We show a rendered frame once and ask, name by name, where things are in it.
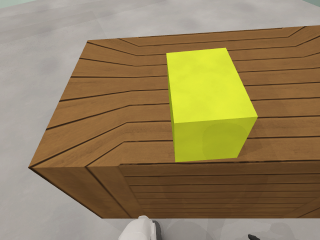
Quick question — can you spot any carton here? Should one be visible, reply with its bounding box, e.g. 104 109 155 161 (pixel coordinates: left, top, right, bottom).
166 48 258 162

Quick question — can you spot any robot left foot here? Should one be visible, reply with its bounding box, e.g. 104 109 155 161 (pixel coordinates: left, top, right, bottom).
152 220 162 240

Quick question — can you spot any robot left thigh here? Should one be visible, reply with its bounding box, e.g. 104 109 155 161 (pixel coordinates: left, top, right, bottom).
118 218 156 240

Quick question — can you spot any pedestal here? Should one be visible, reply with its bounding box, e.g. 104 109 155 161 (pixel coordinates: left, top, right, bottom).
28 25 320 219

